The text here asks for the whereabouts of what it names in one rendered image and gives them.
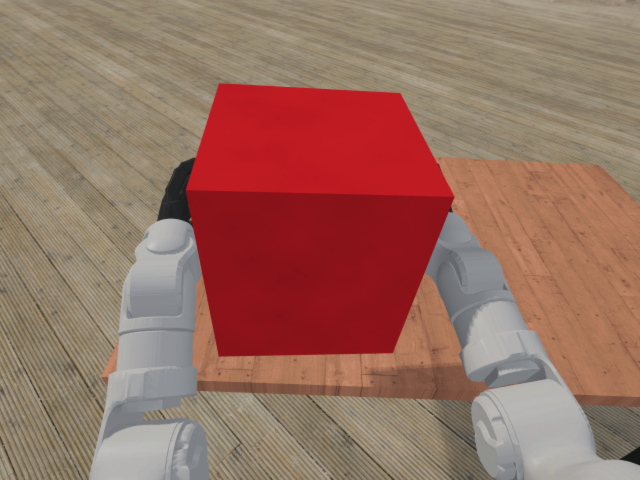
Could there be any table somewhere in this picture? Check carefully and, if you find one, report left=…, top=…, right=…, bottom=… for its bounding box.
left=101, top=157, right=640, bottom=465

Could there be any robot left hand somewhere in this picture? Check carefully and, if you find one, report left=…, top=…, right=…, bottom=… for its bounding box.
left=157, top=158, right=196, bottom=227

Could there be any carton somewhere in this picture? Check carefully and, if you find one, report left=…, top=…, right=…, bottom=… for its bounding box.
left=186, top=83, right=454, bottom=357

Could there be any left robot forearm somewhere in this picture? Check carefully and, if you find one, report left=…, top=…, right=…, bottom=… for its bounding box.
left=89, top=219, right=201, bottom=480

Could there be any right robot forearm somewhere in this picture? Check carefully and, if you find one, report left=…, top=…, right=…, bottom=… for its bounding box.
left=425, top=212, right=596, bottom=452

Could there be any robot left upper arm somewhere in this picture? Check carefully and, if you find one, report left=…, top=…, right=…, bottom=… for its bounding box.
left=92, top=417, right=210, bottom=480

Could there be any robot right upper arm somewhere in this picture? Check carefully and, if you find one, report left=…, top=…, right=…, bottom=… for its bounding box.
left=471, top=379, right=640, bottom=480

